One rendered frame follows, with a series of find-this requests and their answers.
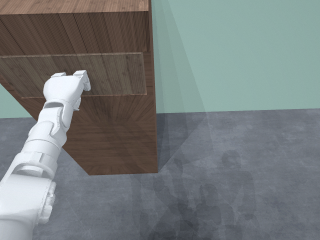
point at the robot left hand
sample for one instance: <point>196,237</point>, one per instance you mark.
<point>68,88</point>

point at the drawer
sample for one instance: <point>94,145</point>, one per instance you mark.
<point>109,73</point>

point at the robot left upper arm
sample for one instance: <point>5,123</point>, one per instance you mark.
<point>25,202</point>

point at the cabinet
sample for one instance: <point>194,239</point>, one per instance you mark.
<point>111,134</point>

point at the robot left forearm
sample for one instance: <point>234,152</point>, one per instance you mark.
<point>40,153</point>

